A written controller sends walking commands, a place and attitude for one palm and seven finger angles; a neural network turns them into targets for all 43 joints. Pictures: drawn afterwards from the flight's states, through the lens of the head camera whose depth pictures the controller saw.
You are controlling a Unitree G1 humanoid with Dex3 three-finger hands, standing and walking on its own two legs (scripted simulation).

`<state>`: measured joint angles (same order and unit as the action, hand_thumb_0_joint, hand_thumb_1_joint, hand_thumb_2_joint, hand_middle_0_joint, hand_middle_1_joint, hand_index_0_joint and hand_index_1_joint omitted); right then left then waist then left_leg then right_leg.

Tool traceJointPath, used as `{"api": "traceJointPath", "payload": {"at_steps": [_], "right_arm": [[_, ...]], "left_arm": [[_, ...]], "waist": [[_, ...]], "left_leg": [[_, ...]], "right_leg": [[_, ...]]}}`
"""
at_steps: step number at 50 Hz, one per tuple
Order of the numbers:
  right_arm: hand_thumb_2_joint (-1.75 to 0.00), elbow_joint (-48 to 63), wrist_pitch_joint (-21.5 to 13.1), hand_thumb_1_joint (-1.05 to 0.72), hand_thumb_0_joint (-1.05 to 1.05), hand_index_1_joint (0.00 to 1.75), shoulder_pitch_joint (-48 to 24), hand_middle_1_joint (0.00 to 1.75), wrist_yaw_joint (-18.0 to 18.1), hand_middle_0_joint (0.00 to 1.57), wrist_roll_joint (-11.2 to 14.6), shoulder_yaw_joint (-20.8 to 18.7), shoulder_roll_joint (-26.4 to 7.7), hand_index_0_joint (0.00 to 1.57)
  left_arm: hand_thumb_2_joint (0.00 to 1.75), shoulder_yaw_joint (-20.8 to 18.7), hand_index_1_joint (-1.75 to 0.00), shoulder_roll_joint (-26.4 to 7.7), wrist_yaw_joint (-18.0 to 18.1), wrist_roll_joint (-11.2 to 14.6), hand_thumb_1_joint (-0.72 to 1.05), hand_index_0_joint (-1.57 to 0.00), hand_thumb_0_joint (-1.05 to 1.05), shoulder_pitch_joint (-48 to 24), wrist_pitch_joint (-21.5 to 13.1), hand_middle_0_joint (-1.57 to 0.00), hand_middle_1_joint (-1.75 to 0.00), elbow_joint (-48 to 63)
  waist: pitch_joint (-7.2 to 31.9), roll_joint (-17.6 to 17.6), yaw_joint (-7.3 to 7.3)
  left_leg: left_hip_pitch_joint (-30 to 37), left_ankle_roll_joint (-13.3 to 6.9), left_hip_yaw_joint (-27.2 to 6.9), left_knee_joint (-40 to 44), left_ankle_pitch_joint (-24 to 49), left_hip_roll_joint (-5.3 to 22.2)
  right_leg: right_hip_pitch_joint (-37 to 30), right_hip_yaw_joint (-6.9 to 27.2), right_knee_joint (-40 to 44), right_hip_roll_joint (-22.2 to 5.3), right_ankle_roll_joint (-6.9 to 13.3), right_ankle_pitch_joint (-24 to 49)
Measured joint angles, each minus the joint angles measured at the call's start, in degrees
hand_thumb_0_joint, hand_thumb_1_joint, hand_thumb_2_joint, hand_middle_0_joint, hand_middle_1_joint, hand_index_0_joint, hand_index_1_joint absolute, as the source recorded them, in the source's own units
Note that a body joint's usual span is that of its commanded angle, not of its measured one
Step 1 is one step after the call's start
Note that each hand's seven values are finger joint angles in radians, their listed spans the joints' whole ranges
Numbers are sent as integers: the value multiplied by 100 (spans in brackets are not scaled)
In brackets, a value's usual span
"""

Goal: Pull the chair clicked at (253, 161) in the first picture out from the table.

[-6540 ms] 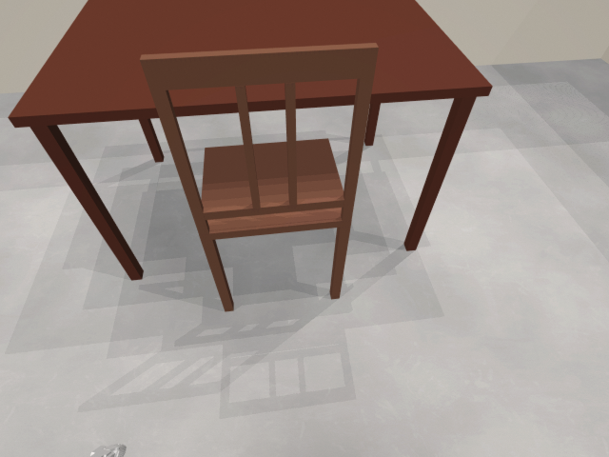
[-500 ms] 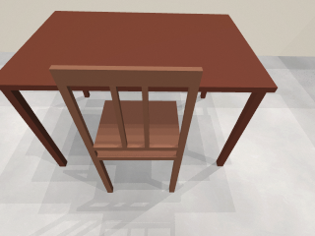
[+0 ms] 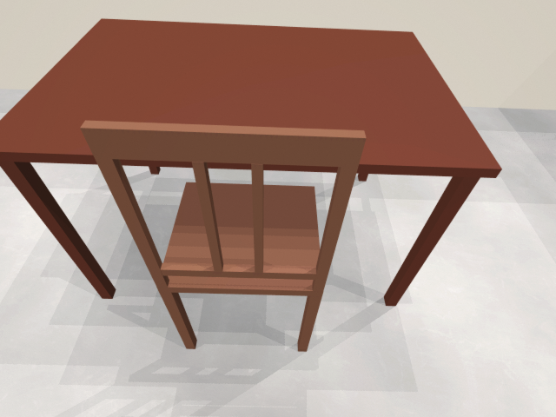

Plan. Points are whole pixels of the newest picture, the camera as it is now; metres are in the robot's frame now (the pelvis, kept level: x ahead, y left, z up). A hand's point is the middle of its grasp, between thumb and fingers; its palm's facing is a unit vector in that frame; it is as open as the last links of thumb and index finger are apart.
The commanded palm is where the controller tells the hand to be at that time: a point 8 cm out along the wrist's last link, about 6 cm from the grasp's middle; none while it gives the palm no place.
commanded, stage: shuffle to correct the standing spot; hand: left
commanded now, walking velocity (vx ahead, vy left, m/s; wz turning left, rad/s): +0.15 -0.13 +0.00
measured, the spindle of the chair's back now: (210, 223) +0.48 +0.17 -0.06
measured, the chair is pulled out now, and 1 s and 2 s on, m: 0.00 0.00 0.00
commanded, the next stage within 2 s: come to a stop and stand still in 0.02 s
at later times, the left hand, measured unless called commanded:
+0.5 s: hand out of the picture +0.03 +0.13 -0.17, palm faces +0.10 -0.98 -0.20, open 7.4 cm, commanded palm none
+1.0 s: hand out of the picture +0.03 +0.11 -0.16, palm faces +0.07 -0.98 -0.20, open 7.3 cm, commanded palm none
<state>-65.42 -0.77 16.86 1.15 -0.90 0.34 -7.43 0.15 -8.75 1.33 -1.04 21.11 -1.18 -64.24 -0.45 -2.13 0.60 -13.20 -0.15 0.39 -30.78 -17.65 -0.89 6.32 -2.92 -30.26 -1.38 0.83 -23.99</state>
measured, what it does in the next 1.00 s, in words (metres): steps on the spot: right foot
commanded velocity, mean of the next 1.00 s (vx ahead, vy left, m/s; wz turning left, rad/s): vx -0.03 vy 0.00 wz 0.00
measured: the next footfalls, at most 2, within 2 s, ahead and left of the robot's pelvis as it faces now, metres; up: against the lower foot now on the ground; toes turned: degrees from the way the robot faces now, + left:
right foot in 0.46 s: +0.07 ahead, -0.13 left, +0.00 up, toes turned -1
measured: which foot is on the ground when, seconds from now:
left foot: down 0.00-1.00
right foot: down 0.00-0.30, up 0.32-0.44, down 0.46-1.00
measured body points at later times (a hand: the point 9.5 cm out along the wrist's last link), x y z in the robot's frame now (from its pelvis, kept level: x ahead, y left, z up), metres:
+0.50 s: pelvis +0.05 -0.03 +0.00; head +0.07 -0.04 +0.45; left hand +0.03 +0.18 -0.15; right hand +0.09 -0.26 -0.16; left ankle +0.02 +0.10 -0.73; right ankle +0.03 -0.13 -0.73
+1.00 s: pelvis +0.04 -0.06 +0.01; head +0.04 -0.07 +0.46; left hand +0.03 +0.16 -0.14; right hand +0.04 -0.27 -0.15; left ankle +0.02 +0.10 -0.73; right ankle +0.03 -0.13 -0.73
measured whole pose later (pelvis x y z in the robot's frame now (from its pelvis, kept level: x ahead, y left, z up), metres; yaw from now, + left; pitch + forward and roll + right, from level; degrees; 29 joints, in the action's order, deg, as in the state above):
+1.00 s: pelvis +0.04 -0.06 +0.01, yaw +2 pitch -2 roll +1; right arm -64.9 0.4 15.9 1.4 -0.5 0.9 -8.3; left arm 0.6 -8.6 1.9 -0.5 16.8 -1.0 -62.5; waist -2.2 0.2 0.8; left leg -7.3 3.2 1.7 -21.8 -12.4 3.4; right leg 8.6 -4.3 -24.6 1.4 3.5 -14.3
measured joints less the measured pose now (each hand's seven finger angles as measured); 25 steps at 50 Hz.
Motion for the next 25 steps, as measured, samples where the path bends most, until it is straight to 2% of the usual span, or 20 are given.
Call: {"api": "traceJointPath", "payload": {"at_steps": [7,11,12,14,16,18,20,23,25], "right_arm": [[-90,-5,-66,-91,1,29,3,30,83,20,4,-47,-1,20],[-90,-24,15,-91,1,29,-87,30,121,20,9,-53,-41,20],[-90,-28,32,-92,1,29,-143,30,134,20,17,-51,-66,20],[-90,-12,-9,-92,1,29,-277,30,152,20,27,-56,-122,20],[-90,35,-94,-92,1,29,-348,30,180,20,18,-56,-115,20],[-90,89,-134,-92,1,29,-353,30,199,20,26,-41,-101,20],[-90,137,-103,-92,1,29,-395,30,217,20,28,-34,-124,20],[-90,193,2,-93,1,29,-494,30,194,20,64,-39,-151,20],[-90,192,82,-94,1,29,-529,30,160,20,87,-78,-189,20]], "left_arm": [[90,-49,-29,85,20,0,91,-19,0,26,-63,-20,-30,-7],[90,-70,-29,141,102,-17,91,-19,0,88,-153,-20,-30,24],[90,-54,-29,166,129,-26,91,-19,0,107,-158,-20,-30,13],[90,-4,-29,231,148,11,91,-19,0,128,-119,-20,-30,-45],[90,31,-29,258,159,91,91,-19,0,112,-29,-20,-30,-120],[90,31,-29,271,169,95,91,-19,1,36,78,-20,-30,-108],[90,26,-29,289,155,83,91,-20,1,-131,131,-20,-30,-9],[90,6,-30,248,140,36,91,-20,1,-355,70,-20,-30,193],[90,1,-30,201,147,-1,92,-20,1,-434,75,-20,-30,180]], "waist": [[-70,136,-15],[-147,169,27],[-178,165,51],[-281,181,45],[-300,102,12],[-253,43,36],[-297,59,73],[-419,40,134],[-419,148,118]], "left_leg": [[-138,66,-71,-362,-302,91],[-408,-69,155,-1053,-702,197],[-404,-82,211,-961,-749,191],[-210,-118,253,-437,43,177],[14,-98,281,-283,18,147],[237,-87,320,19,-37,106],[375,-67,313,263,57,74],[393,5,307,281,112,1],[420,78,241,271,89,72]], "right_leg": [[16,-75,-158,97,99,-254],[-211,-217,-39,172,164,-310],[-258,-234,-43,181,170,-301],[-229,-271,-378,195,141,-209],[1,-229,-1025,130,38,11],[262,-86,-1356,81,-33,-425],[433,-30,-1127,-15,-73,-528],[518,60,-240,-180,-105,541],[480,-2,-226,-110,-27,591]]}}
